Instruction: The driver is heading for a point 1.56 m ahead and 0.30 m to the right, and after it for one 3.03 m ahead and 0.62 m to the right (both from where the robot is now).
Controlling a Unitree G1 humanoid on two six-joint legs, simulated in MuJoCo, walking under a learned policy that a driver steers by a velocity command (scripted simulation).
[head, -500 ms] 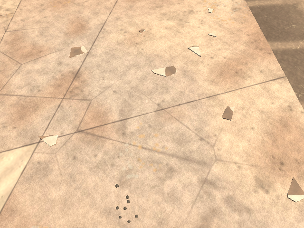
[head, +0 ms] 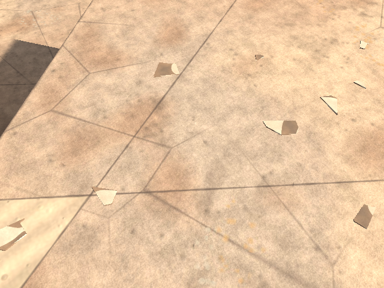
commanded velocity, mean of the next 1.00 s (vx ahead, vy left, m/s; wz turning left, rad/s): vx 0.50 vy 0.00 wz -0.30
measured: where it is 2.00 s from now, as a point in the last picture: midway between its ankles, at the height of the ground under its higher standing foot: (248, 143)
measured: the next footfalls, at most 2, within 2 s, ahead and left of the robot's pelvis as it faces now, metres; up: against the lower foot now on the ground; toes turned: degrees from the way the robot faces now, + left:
right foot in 0.30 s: +0.35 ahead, -0.14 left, +0.00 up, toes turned +0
left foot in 0.80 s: +0.64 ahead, +0.01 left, +0.00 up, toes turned -21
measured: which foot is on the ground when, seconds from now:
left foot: down 0.00-0.32, up 0.34-0.78, down 0.80-1.00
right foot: up 0.00-0.28, down 0.30-0.80, up 0.82-1.00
